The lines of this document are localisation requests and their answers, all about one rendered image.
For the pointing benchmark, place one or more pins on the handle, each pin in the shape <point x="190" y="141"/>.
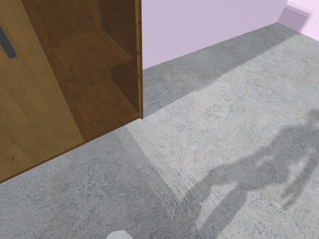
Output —
<point x="6" y="45"/>

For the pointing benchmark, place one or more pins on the wardrobe door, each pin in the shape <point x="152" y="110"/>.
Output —
<point x="35" y="120"/>

